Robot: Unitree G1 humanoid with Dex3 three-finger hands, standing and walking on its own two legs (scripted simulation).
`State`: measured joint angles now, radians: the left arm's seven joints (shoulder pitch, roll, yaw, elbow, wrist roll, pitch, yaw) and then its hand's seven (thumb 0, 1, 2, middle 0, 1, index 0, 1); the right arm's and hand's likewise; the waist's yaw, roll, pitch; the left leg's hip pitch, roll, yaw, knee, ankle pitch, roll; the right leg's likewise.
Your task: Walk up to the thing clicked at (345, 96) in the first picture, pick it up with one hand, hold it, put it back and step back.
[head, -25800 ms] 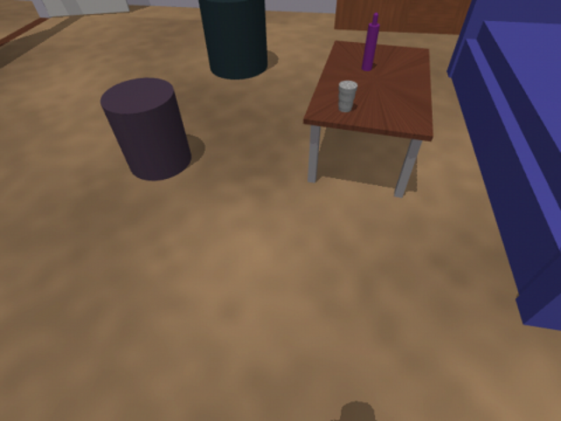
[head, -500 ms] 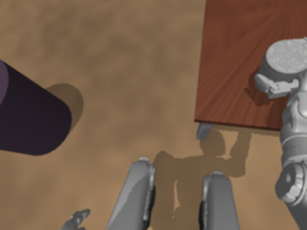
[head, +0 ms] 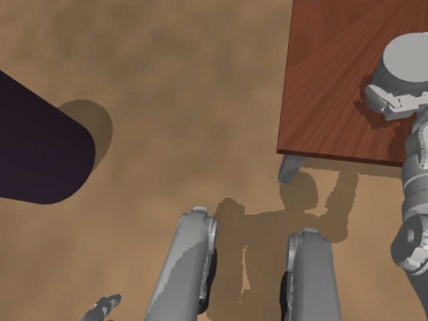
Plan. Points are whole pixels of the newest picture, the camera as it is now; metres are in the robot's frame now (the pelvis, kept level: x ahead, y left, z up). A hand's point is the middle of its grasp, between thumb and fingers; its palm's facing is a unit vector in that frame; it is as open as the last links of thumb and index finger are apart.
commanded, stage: lower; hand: right
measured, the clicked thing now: (397, 80) +0.55 -0.20 +0.00
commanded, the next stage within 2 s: loosen in 0.28 s
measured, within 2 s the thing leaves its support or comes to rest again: rests again in 0.18 s
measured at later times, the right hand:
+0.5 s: hand (397, 81) +0.55 -0.21 -0.01, palm faces +0.18 +0.98 -0.01, open 10.1 cm
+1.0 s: hand (400, 76) +0.55 -0.21 +0.00, palm faces +0.19 +0.98 -0.02, open 12.5 cm
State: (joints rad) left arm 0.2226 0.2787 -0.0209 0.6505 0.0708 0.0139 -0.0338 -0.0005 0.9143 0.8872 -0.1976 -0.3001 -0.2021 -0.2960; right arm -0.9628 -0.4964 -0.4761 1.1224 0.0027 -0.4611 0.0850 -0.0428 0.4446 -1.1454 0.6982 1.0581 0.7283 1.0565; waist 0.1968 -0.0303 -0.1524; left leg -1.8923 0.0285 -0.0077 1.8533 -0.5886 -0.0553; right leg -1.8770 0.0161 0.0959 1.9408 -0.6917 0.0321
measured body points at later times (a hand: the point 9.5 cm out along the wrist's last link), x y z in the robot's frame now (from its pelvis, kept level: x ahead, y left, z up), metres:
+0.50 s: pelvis +0.00 +0.00 -0.02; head +0.21 -0.03 +0.37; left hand +0.06 +0.28 -0.14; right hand +0.53 -0.26 +0.00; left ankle +0.10 +0.15 -0.44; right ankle +0.06 -0.13 -0.44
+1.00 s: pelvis +0.00 +0.00 -0.02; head +0.21 -0.03 +0.37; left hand +0.05 +0.28 -0.14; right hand +0.54 -0.26 +0.00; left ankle +0.10 +0.15 -0.44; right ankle +0.06 -0.13 -0.44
